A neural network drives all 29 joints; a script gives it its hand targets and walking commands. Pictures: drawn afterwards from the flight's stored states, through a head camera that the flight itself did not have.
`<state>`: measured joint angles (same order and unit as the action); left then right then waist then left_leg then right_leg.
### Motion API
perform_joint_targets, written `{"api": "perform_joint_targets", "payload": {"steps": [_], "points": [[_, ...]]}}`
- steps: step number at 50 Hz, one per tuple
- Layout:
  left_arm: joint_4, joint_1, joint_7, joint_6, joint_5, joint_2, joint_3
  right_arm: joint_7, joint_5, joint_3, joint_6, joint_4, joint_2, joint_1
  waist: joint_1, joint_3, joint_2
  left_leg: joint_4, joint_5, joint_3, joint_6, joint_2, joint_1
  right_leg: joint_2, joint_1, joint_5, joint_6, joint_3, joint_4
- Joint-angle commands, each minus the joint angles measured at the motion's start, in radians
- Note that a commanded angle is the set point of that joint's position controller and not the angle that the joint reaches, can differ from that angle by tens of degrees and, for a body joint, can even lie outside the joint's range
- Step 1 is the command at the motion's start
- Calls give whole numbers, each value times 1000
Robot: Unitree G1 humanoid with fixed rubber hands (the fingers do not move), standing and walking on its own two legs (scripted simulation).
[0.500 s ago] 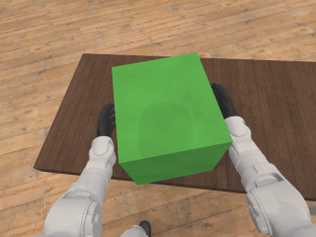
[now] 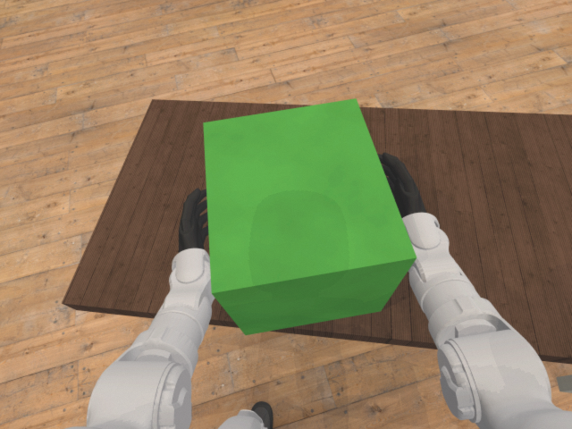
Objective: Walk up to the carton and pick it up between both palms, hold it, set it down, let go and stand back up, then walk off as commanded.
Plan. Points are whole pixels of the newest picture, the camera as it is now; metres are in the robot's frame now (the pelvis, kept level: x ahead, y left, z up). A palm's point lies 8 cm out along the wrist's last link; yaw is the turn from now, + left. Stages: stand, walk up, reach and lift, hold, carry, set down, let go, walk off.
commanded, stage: reach and lift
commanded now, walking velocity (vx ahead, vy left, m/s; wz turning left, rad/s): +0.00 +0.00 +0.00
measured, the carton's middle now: (297, 223) +0.41 +0.05 -0.01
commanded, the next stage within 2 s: none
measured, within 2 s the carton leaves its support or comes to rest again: leaves its support in 1.06 s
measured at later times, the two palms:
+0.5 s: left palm (189, 245) +0.35 +0.20 -0.01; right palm (400, 206) +0.44 -0.10 +0.02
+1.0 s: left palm (186, 249) +0.35 +0.21 -0.01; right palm (398, 210) +0.43 -0.10 +0.02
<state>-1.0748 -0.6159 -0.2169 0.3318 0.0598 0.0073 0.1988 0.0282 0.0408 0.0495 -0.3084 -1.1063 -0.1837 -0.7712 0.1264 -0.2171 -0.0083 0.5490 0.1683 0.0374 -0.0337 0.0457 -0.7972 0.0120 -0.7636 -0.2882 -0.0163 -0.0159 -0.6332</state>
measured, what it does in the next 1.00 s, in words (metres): stands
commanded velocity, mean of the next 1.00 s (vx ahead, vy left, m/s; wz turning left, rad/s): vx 0.00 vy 0.00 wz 0.00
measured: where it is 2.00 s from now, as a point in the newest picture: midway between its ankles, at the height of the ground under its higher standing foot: outside the picture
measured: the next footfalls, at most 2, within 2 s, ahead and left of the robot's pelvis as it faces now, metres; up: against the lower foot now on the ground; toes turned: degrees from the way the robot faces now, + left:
none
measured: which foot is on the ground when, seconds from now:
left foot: down 0.00-1.00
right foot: down 0.00-1.00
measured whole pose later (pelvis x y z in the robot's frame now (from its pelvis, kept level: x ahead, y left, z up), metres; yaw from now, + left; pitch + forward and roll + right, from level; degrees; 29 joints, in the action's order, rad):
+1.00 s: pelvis +0.00 +0.00 +0.00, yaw +0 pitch +24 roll +1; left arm -1.08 -0.58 -0.22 0.34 0.06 0.01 0.23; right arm 0.06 0.04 0.05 -0.29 -1.11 -0.14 -0.75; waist 0.13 -0.25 -0.01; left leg 0.55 0.17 0.04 -0.03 0.05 -0.80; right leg 0.01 -0.76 -0.29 -0.02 -0.02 -0.63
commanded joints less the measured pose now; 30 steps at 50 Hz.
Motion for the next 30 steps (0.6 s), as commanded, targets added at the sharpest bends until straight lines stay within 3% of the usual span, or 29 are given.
{"api": "perform_joint_targets", "payload": {"steps": [1,6,9,10,11,13,16,17,18,21,22,25,28,30], "points": [[201,-598,189,144,-142,-613,-185,-95,-123,220,-49,66,825,-418,31,-762,106,36,-402,47,0,-34,267,15,591,666,63,12,10],[162,-600,198,151,-149,-605,-174,-89,-157,194,-48,44,828,-417,20,-729,107,30,-378,41,-2,-36,245,8,610,660,66,10,5],[182,-644,191,161,-135,-649,-234,-93,-167,188,-61,46,841,-449,10,-797,67,47,-431,36,-19,-32,287,24,574,650,57,33,4],[175,-628,186,163,-143,-633,-209,-95,-163,188,-60,39,826,-430,30,-778,65,50,-429,41,-21,-34,287,25,554,623,50,32,13],[203,-661,184,165,-133,-653,-229,-95,-164,185,-55,34,837,-433,13,-781,69,55,-429,37,-20,-31,307,27,546,621,54,36,13],[178,-641,185,160,-127,-641,-225,-94,-168,177,-54,26,824,-438,9,-770,76,56,-417,31,-19,-34,309,26,539,599,56,38,19],[184,-629,184,167,-135,-643,-216,-91,-163,202,-57,35,850,-423,30,-775,67,59,-442,41,-21,-38,290,20,557,632,52,27,16],[201,-647,183,169,-131,-652,-234,-91,-162,204,-58,36,855,-436,16,-776,68,55,-433,34,-23,-37,294,22,554,635,57,29,14],[190,-639,183,171,-132,-652,-221,-88,-165,199,-57,28,861,-428,22,-789,84,61,-430,34,-18,-34,276,19,569,657,61,25,8],[187,-623,181,164,-139,-646,-218,-88,-159,201,-54,17,852,-414,26,-764,62,59,-435,33,-20,-35,304,20,532,621,54,27,19],[195,-646,183,164,-130,-656,-234,-87,-163,193,-52,6,860,-416,9,-772,64,64,-444,31,-22,-33,318,27,531,625,52,32,19],[198,-615,181,159,-133,-652,-222,-86,-147,223,-45,12,864,-401,27,-749,73,52,-435,32,-18,-35,296,20,554,641,56,23,17],[228,-666,180,160,-113,-662,-252,-81,-151,227,-46,41,874,-423,6,-808,68,59,-447,24,-21,-35,304,20,551,662,60,30,10],[221,-654,177,159,-112,-666,-248,-83,-139,240,-42,61,881,-440,28,-798,73,65,-445,27,-16,-37,304,21,545,651,61,23,11]]}}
